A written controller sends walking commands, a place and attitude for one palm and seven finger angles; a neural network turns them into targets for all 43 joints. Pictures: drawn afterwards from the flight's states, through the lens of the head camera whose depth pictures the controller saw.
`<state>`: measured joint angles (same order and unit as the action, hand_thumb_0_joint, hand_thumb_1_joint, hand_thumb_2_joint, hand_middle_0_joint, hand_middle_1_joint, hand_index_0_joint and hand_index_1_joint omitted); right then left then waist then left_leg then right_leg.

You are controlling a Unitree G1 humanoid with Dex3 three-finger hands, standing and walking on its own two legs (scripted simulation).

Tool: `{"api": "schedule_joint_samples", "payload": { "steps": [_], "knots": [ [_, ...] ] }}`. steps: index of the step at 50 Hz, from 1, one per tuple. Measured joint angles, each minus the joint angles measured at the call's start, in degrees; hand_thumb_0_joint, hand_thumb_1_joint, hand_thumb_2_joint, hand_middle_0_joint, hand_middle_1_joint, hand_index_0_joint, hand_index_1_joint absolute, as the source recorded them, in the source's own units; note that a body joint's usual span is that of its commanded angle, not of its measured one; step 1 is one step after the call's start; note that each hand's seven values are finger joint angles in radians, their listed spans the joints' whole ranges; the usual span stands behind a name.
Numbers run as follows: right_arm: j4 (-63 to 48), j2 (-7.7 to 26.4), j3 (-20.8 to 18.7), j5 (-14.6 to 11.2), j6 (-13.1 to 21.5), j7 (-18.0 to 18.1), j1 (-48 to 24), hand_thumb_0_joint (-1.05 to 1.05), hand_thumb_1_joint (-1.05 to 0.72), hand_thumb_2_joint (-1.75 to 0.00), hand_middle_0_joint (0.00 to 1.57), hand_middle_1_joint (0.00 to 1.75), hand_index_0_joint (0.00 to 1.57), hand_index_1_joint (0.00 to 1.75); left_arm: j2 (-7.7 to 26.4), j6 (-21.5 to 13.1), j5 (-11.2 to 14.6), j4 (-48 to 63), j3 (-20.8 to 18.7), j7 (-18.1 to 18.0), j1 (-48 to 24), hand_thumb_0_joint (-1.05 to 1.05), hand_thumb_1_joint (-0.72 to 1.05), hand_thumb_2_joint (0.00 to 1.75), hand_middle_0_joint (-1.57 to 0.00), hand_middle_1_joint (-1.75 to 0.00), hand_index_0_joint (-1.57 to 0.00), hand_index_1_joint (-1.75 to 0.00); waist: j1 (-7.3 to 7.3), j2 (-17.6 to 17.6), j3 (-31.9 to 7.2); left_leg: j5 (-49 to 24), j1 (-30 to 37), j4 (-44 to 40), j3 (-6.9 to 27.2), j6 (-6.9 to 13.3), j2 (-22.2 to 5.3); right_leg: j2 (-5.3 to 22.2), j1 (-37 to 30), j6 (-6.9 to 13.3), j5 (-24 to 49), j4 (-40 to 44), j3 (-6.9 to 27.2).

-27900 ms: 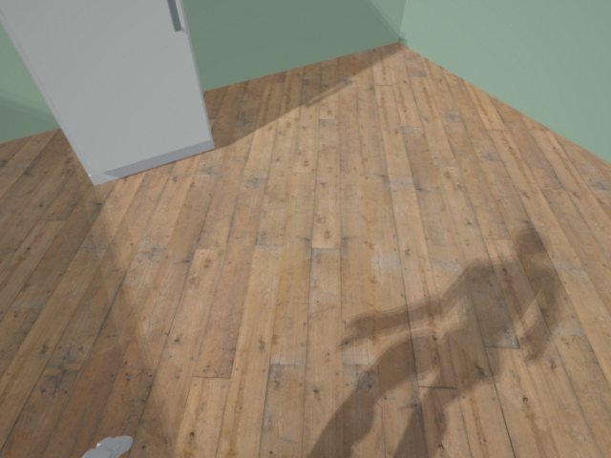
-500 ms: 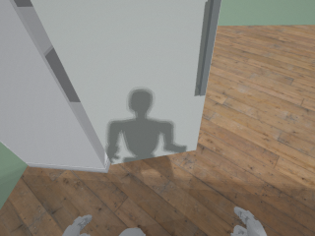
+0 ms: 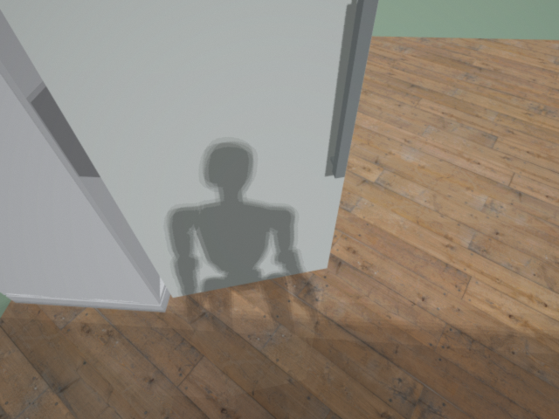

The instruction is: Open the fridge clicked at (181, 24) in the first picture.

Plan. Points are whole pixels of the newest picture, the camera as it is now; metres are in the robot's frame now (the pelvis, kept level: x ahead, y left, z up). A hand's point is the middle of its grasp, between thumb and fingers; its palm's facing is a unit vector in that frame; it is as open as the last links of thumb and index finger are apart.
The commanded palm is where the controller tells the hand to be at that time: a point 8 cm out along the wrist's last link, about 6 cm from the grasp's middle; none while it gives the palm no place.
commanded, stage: let the arm hang, fingers relaxed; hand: right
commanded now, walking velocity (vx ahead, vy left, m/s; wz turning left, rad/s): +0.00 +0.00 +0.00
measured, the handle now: (346, 97) +0.69 -0.09 +0.09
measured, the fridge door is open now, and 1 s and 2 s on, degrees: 74 74 74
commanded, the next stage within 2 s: look to check the result in 0.38 s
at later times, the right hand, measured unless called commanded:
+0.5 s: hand out of the picture +0.01 -0.14 -0.18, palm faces +0.02 +0.98 -0.17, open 7.4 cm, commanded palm none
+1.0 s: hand out of the picture +0.00 -0.13 -0.18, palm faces +0.03 +0.99 -0.17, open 7.4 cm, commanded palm none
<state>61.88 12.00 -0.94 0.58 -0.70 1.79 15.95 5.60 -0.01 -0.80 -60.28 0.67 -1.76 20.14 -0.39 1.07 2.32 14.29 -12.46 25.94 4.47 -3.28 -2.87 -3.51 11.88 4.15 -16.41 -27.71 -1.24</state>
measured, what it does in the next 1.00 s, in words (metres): stands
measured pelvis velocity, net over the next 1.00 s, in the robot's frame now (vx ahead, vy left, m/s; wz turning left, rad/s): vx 0.01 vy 0.03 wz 0.01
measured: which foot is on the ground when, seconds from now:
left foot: down 0.00-1.00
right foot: down 0.00-1.00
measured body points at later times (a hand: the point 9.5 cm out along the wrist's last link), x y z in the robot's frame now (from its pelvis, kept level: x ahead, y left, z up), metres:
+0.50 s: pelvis +0.02 +0.02 +0.00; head +0.03 +0.01 +0.45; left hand +0.01 +0.23 -0.16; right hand +0.01 -0.20 -0.16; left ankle +0.00 +0.17 -0.74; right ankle -0.02 -0.07 -0.74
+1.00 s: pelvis +0.01 +0.03 +0.00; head +0.02 +0.03 +0.45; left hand -0.02 +0.24 -0.16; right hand +0.00 -0.18 -0.16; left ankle +0.00 +0.17 -0.74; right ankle -0.02 -0.07 -0.74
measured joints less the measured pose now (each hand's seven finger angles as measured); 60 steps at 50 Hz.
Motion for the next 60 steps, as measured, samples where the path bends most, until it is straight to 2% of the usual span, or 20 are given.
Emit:
{"api": "schedule_joint_samples", "payload": {
  "steps": [8, 18, 34, 60],
  "knots": [
    [1.7, -3.6, 0.7, 0.3, 0.2, 0.5, -0.7, 0.01, -0.92, -0.9, 0.2, 0.3, 0.2, 0.29, 1.8, -0.3, 0.1, -1.5, -0.7, -0.5, -2.3, 0.02, 0.93, 0.9, -0.2, -0.3, -0.21, -0.3, 0.35, -0.1, -0.6, 1.4, 1.7, 0.7, 0.4, -0.6, -0.4, -0.4, -2.6, 0.0, -0.7, 0.9, -0.4],
    [2.6, -3.9, 0.6, 0.2, 0.6, 0.3, -0.2, 0.01, -0.92, -0.9, 0.2, 0.3, 0.2, 0.29, 2.2, -0.3, 0.1, -1.8, -0.9, -0.5, -2.9, 0.01, 0.92, 0.9, -0.2, -0.29, -0.2, -0.3, 0.33, -0.3, -0.7, 1.7, 2.7, 0.4, 0.1, -0.1, 0.7, 0.7, -3.6, -1.0, -1.2, 1.1, -0.1],
    [3.1, -4.4, 0.5, 0.1, 0.9, 0.3, 0.2, 0.01, -0.91, -0.9, 0.2, 0.3, 0.2, 0.29, 0.9, 0.0, 0.2, -3.2, -0.7, -0.4, -2.1, 0.0, 0.9, 0.9, -0.2, -0.29, -0.2, -0.3, 0.0, -0.9, -0.1, 1.0, 2.9, -0.5, -0.3, 1.1, 2.1, 2.2, -3.6, -2.2, -0.8, 1.6, 0.3],
    [3.2, -4.4, 0.2, 0.0, 1.0, 0.3, 0.1, 0.01, -0.91, -0.9, 0.2, 0.3, 0.2, 0.29, 0.8, 0.0, 0.1, -3.4, -0.7, -0.5, -2.1, 0.0, 0.9, 0.9, -0.2, -0.29, -0.2, -0.3, 0.05, -0.5, 0.1, 0.0, 2.7, -1.1, -0.8, 1.7, 2.5, 2.7, -3.3, -2.9, 0.3, 2.2, 0.7]
  ]
}}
